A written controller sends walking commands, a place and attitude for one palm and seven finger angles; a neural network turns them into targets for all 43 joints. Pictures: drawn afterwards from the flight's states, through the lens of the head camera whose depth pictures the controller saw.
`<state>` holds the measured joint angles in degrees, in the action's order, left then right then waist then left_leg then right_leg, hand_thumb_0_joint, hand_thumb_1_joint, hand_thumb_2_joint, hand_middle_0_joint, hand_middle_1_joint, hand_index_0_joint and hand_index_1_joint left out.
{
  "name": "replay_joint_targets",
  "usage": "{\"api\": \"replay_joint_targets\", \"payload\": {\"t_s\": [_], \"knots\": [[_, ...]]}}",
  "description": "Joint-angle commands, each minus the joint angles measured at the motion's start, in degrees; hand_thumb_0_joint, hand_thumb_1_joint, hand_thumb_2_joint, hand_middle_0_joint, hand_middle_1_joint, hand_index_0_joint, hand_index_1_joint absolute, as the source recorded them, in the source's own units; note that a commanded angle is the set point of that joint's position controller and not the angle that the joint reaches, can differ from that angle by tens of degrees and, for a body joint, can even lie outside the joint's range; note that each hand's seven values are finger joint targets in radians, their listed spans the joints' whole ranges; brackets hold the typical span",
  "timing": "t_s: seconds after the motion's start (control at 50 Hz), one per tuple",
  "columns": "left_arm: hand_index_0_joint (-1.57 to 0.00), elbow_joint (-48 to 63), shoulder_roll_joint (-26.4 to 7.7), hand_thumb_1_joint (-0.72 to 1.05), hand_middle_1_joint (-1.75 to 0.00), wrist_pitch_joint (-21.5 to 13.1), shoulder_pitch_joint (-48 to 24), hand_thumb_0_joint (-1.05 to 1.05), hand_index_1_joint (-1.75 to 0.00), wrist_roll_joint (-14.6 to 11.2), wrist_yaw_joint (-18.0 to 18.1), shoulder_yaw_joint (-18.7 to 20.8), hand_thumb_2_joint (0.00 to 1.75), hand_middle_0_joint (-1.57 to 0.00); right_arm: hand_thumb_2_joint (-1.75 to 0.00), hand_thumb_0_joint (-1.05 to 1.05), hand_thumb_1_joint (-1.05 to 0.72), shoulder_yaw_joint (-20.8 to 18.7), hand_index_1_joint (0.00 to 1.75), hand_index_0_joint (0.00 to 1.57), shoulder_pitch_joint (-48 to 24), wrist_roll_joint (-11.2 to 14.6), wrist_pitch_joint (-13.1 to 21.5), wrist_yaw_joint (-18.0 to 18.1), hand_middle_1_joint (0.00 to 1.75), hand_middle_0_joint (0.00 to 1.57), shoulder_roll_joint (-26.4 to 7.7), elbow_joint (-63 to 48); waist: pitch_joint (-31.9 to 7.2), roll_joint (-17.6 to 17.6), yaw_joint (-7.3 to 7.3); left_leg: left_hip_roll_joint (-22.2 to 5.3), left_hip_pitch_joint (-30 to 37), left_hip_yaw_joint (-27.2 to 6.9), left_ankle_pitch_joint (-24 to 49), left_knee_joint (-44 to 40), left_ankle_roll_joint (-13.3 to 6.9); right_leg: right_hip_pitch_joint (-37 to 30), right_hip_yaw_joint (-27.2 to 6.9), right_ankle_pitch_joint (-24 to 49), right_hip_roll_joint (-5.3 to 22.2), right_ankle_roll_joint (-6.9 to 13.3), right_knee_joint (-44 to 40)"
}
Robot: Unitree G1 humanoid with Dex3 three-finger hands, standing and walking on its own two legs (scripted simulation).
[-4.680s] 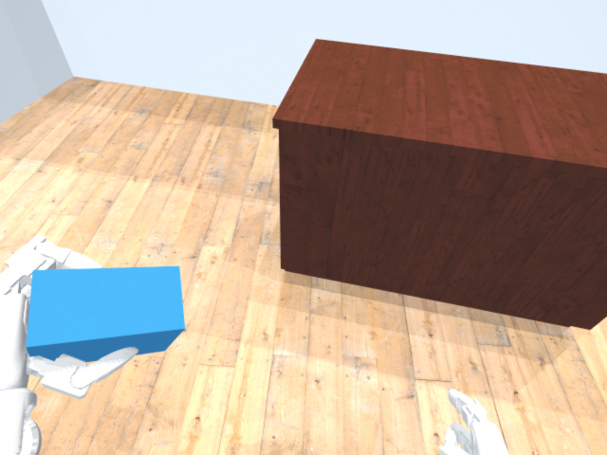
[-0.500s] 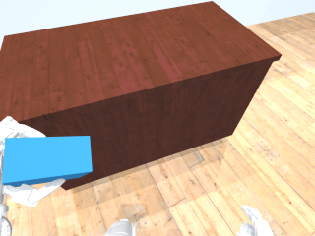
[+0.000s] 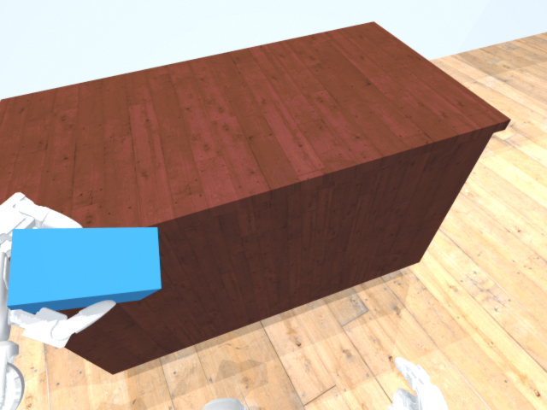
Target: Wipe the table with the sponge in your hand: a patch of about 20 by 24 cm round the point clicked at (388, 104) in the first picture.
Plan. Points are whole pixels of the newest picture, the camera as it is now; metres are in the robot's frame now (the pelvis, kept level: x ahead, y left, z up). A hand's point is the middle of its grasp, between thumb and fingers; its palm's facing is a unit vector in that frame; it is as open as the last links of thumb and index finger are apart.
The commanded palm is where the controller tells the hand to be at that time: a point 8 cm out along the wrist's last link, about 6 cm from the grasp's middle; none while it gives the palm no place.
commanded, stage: take the last steps up to it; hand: left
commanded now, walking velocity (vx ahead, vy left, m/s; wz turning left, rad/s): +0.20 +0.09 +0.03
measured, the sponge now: (109, 269) +0.23 +0.20 +0.16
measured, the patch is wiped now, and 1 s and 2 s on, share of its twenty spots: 0.00 0.00 0.00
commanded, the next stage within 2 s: come to a stop and stand still in 0.34 s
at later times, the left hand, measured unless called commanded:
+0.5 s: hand (66, 209) +0.28 +0.26 +0.20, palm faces +0.39 -0.82 -0.42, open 10.6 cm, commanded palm +0.23 +0.30 +0.19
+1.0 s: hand (5, 202) +0.27 +0.30 +0.22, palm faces +0.52 -0.71 -0.48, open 10.6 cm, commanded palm +0.18 +0.29 +0.19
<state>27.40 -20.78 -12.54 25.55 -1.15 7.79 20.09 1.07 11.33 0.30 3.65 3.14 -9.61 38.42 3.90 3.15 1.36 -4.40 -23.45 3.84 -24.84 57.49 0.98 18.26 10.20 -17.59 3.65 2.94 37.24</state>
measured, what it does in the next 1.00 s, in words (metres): steps on the spot: left foot, then right foot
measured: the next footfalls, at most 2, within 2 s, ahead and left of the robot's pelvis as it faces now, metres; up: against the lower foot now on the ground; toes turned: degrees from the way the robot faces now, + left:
left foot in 0.26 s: +0.14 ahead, +0.15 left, +0.00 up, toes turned +9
right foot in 0.58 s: +0.14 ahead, -0.08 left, +0.00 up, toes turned -7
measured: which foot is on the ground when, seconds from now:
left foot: up 0.00-0.24, down 0.26-0.62, up 0.64-0.94, down 0.96-1.00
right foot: down 0.00-0.28, up 0.30-0.56, down 0.58-1.00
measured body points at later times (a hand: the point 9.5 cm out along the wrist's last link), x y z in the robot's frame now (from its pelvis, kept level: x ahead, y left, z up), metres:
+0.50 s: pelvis +0.07 +0.02 +0.01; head +0.09 +0.03 +0.46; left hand +0.26 +0.30 +0.22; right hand +0.25 -0.18 -0.08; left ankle +0.11 +0.15 -0.72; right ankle +0.08 -0.08 -0.69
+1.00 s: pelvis +0.02 +0.01 +0.00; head +0.05 +0.02 +0.45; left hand +0.24 +0.34 +0.25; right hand +0.20 -0.25 -0.07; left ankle +0.05 +0.14 -0.72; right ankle +0.10 -0.08 -0.72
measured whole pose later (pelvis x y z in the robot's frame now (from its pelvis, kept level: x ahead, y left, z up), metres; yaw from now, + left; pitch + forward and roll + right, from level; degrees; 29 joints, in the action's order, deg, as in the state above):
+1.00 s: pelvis +0.02 +0.01 +0.00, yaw +0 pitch -2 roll +1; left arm 17.4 -31.4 -15.2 7.8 -0.2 5.5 27.3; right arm -2.9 11.4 0.6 7.2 3.3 -14.8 35.1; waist 6.7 -2.4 4.0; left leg -1.4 -14.5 4.1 -14.8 32.1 0.6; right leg 20.0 7.9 -10.7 2.6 3.2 33.0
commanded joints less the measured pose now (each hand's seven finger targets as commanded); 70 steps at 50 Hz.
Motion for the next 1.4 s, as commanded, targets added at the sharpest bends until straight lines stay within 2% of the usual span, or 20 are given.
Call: {"api": "replay_joint_targets", "payload": {"t_s": [0.0, 0.06, 0.2, 0.22, 0.26, 0.3, 0.4, 0.52, 0.54, 0.6, 0.7, 0.86, 0.88, 0.9, 0.92, 0.94, 1.0, 1.08, 1.2, 1.38], "knots": [[-1.20, 11.86, -11.24, 0.10, -1.60, -4.03, -4.53, 0.00, -1.60, -0.24, 1.60, 8.39, 1.30, -1.20, -0.90, 0.00, -0.90, -2.22, 0.30, 0.20, -6.27, 0.09, 2.01, 0.28, 0.30, 0.20, -6.59, -9.48, -7.98, -9.42, -1.04, -1.53, -15.21, -3.47, 2.20, 10.20, 0.92, -15.22, -20.48, 19.29, 17.88, 6.30, -18.55], [-1.20, 13.27, -10.32, 0.10, -1.60, -4.70, -1.42, 0.00, -1.60, 0.02, 2.01, 7.96, 1.30, -1.20, -0.90, 0.00, -0.90, -2.52, 0.30, 0.20, -5.60, -0.46, 1.64, 0.32, 0.30, 0.20, -6.80, -10.46, -9.30, -11.15, -1.17, -1.14, -7.75, 0.50, 5.10, -3.89, 0.50, -12.94, -12.19, 27.17, 15.37, 5.00, -17.25], [-1.20, 16.91, -10.40, 0.10, -1.60, -3.99, 0.05, 0.00, -1.60, -0.48, 3.78, 8.56, 1.30, -1.20, -0.90, 0.00, -0.90, -4.32, 0.30, 0.20, -2.88, -0.40, 1.94, 1.25, 0.30, 0.20, -7.53, -12.76, -11.01, -7.45, -1.38, 2.22, 11.13, 6.32, 14.51, -30.90, -0.40, -10.37, -8.84, 15.86, 11.16, 1.82, -9.31], [-1.20, 17.58, -9.84, 0.10, -1.60, -4.33, -1.55, 0.00, -1.60, -0.40, 3.69, 7.79, 1.30, -1.20, -0.90, 0.00, -0.90, -4.57, 0.30, 0.20, -2.38, -0.24, 1.94, 1.54, 0.30, 0.20, -8.10, -13.07, -11.45, -3.12, -1.76, 0.33, 15.76, 4.22, 15.71, -33.54, -1.33, -7.39, -7.31, 12.84, 8.82, 0.18, -3.38], [-1.20, 17.34, -10.24, 0.10, -1.60, -5.31, -3.61, 0.00, -1.60, -0.53, 3.52, 7.95, 1.30, -1.20, -0.90, 0.00, -0.90, -5.14, 0.30, 0.20, -2.42, 0.43, 2.15, 1.35, 0.30, 0.20, -9.88, -13.81, -11.68, 13.22, -1.38, -16.62, 23.33, -19.45, 30.36, -37.58, -10.58, 9.02, -3.33, -16.52, -1.06, -4.02, 15.71], [-1.20, 15.21, -12.18, 0.10, -1.60, -5.52, -4.29, 0.00, -1.60, -0.13, 2.60, 8.50, 1.30, -1.20, -0.90, 0.00, -0.90, -4.60, 0.30, 0.20, -3.02, -0.21, 2.86, 1.32, 0.30, 0.20, -8.52, -12.70, -9.69, 14.36, -1.53, -19.83, 19.73, -25.06, 25.22, -39.67, -14.75, 14.09, -8.47, -17.88, 0.21, -3.77, 26.68], [-1.20, 20.09, -8.82, 0.10, -1.60, -4.22, -0.21, 0.00, -1.60, -0.52, 1.63, 5.87, 1.30, -1.20, -0.90, 0.00, -0.90, -4.18, 0.30, 0.20, -3.38, 0.29, 4.04, -0.08, 0.30, 0.20, -8.70, -12.23, -10.36, 11.76, -1.21, -12.03, 15.09, -6.65, 28.25, -37.57, -10.10, 7.18, -4.11, -7.23, -0.30, -4.70, 14.68], [-1.20, 14.68, -9.71, 0.10, -1.60, -1.92, -0.90, 0.00, -1.60, -1.25, 2.11, 7.31, 1.30, -1.20, -0.90, 0.00, -0.90, -2.38, 0.30, 0.20, -3.42, 0.23, 4.05, 0.65, 0.30, 0.20, -7.64, -12.31, -10.05, 7.16, -1.18, -11.02, 11.37, -2.84, 24.96, -33.03, -5.49, -6.45, -2.21, 1.84, -2.75, -5.33, -8.52], [-1.20, 13.06, -9.91, 0.10, -1.60, -1.83, -1.27, 0.00, -1.60, -1.03, 2.11, 7.60, 1.30, -1.20, -0.90, 0.00, -0.90, -2.14, 0.30, 0.20, -3.58, 0.20, 3.75, 0.68, 0.30, 0.20, -7.37, -12.16, -10.19, 4.88, -1.14, -9.83, 8.90, -2.05, 22.05, -30.71, -4.00, -10.37, -3.81, 7.27, -1.51, -4.89, -12.85], [-1.20, 10.40, -10.22, 0.10, -1.60, -0.51, -3.94, 0.00, -1.60, -1.72, 1.78, 6.73, 1.30, -1.20, -0.90, 0.00, -0.90, -2.30, 0.30, 0.20, -3.64, 0.69, 3.42, 0.21, 0.30, 0.20, -6.39, -12.76, -9.96, -17.79, -1.52, 2.97, 1.17, 2.03, 0.06, -12.78, 1.44, -10.88, -26.17, 34.12, 14.25, 2.74, -17.46], [-1.20, 12.52, -11.10, 0.10, -1.60, -1.78, -0.73, 0.00, -1.60, -0.68, 2.78, 8.60, 1.30, -1.20, -0.90, 0.00, -0.90, -0.56, 0.30, 0.20, -7.02, 0.17, 2.00, 0.73, 0.30, 0.20, -4.81, -12.28, -13.34, -10.46, -1.13, 2.51, -2.15, -2.55, -1.88, -5.50, 1.55, -17.59, -15.82, 49.44, 14.68, 3.70, -11.81], [-1.20, 15.36, -10.12, 0.10, -1.60, -1.86, 3.28, 0.00, -1.60, -0.59, 3.25, 8.32, 1.30, -1.20, -0.90, 0.00, -0.90, -2.56, 0.30, 0.20, -3.89, -0.31, 0.43, 1.27, 0.30, 0.20, -7.26, -13.77, -12.99, -9.09, -0.92, 3.29, 8.88, -0.60, 7.81, -27.72, -0.03, -11.16, -15.71, 21.69, 11.43, 2.12, -15.00], [-1.20, 20.25, -50.86, 0.10, -1.60, -6.10, -55.00, 0.00, -1.60, 5.12, 2.82, 38.88, 1.30, -1.20, -0.90, 0.00, -0.90, -5.22, 0.30, 0.20, 4.20, -2.37, 6.28, 1.57, 0.30, 0.20, -8.26, -11.96, -2.34, -15.08, 1.28, 4.62, 1.14, 3.99, 10.86, -24.66, 0.96, -2.77, -19.01, 22.57, 6.74, -1.28, -18.24], [-1.20, 1.10, -35.37, 0.10, -1.60, -5.16, -43.73, 0.00, -1.60, 1.25, 1.53, 28.93, 1.30, -1.20, -0.90, 0.00, -0.90, -5.68, 0.30, 0.20, 1.16, -0.08, 6.89, 1.41, 0.30, 0.20, -8.61, -8.93, -8.12, -3.43, 0.36, 0.70, 7.61, -3.66, 12.99, -30.29, -0.66, -5.50, -17.32, 20.60, 11.75, 4.59, -11.65], [-1.20, -12.06, -19.64, 0.10, -1.60, -4.35, -27.04, 0.00, -1.60, 0.93, -0.90, 15.92, 1.30, -1.20, -0.90, 0.00, -0.90, -4.72, 0.30, 0.20, 1.23, -0.26, 7.78, 0.19, 0.30, 0.20, -7.98, -9.69, -14.31, 3.76, -0.06, 1.13, 12.59, -1.27, 17.33, -31.94, -0.72, -7.01, -17.53, 23.33, 7.46, 3.67, -7.52], [-1.20, -7.10, -16.88, 0.10, -1.60, -5.69, -22.56, 0.00, -1.60, 0.15, -2.39, 12.21, 1.30, -1.20, -0.90, 0.00, -0.90, -4.53, 0.30, 0.20, 0.68, 0.70, 8.37, -0.49, 0.30, 0.20, -9.08, -12.31, -13.31, 4.86, 1.48, 0.99, 12.71, 0.27, 17.13, -30.86, -1.14, -7.43, -16.59, 21.23, 5.32, -0.71, -9.10], [-1.20, 3.43, -4.57, 0.10, -1.60, -5.45, -5.65, 0.00, -1.60, -2.00, -2.63, 0.78, 1.30, -1.20, -0.90, 0.00, -0.90, -4.03, 0.30, 0.20, -1.56, 2.26, 8.29, -3.84, 0.30, 0.20, -8.79, -14.09, -9.98, 5.65, 1.63, -0.88, 5.88, -3.20, 8.03, -35.65, -3.35, -12.01, -12.85, 5.61, 3.05, -2.06, -9.93], [-1.20, 9.91, -11.21, 0.10, -1.60, -4.36, -7.33, 0.00, -1.60, -0.15, -0.50, 6.01, 1.30, -1.20, -0.90, 0.00, -0.90, -2.83, 0.30, 0.20, -1.35, 1.93, 9.05, -3.56, 0.30, 0.20, -9.36, -15.80, -5.60, -7.91, 1.42, -0.68, -2.66, -3.11, -6.22, -37.36, -3.51, -11.34, -11.68, -8.48, 0.79, -2.46, -11.60], [-1.20, 11.41, -14.61, 0.10, -1.60, -4.46, -19.46, 0.00, -1.60, 0.65, 0.03, 10.76, 1.30, -1.20, -0.90, 0.00, -0.90, -1.81, 0.30, 0.20, -2.78, 0.73, 10.19, -2.23, 0.30, 0.20, -8.98, -16.01, -3.56, 8.24, 0.55, -4.05, -5.90, -6.67, -13.40, -44.36, -4.70, -12.13, -9.28, -3.78, -3.13, -2.35, -3.53], [-1.20, 6.58, -6.67, 0.10, -1.60, -3.85, -16.90, 0.00, -1.60, 1.14, -2.45, 3.64, 1.30, -1.20, -0.90, 0.00, -0.90, -1.94, 0.30, 0.20, -2.56, 0.92, 10.95, -3.85, 0.30, 0.20, -8.00, -14.63, -2.33, 2.79, 0.54, -3.52, -9.77, -6.15, -18.99, -44.68, -4.18, -15.16, -8.95, -3.96, -6.29, -2.61, -2.15]]}}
